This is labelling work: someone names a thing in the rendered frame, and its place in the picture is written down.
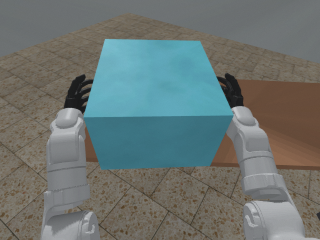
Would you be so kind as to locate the carton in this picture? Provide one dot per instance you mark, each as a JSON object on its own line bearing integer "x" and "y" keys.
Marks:
{"x": 155, "y": 104}

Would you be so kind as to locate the left robot forearm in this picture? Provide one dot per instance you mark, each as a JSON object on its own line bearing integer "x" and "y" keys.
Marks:
{"x": 67, "y": 185}

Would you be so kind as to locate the table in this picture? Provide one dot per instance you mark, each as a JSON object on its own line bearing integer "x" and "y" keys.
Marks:
{"x": 289, "y": 114}

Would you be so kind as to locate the right robot hand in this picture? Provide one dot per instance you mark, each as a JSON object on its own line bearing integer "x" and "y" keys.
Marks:
{"x": 232, "y": 90}

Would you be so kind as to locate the left robot upper arm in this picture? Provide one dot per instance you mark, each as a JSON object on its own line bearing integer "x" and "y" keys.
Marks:
{"x": 80, "y": 225}

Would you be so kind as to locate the left robot hand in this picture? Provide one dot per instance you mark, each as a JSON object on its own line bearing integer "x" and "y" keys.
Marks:
{"x": 74, "y": 97}

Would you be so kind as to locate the right robot forearm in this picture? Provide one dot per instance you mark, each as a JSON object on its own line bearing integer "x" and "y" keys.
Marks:
{"x": 260, "y": 177}

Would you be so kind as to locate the right robot upper arm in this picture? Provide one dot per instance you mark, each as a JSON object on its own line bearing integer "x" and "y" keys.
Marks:
{"x": 272, "y": 220}

